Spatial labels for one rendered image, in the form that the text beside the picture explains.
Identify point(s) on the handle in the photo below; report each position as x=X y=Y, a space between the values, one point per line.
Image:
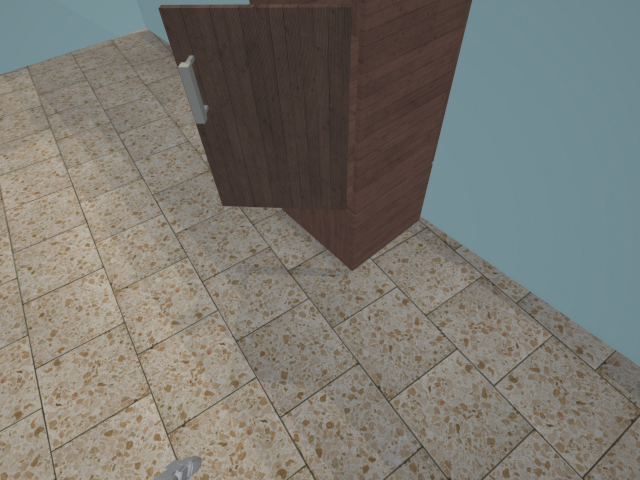
x=191 y=87

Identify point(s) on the robot left hand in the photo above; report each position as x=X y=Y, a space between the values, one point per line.
x=180 y=470

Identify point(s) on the cupboard door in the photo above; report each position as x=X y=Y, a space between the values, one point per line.
x=276 y=79

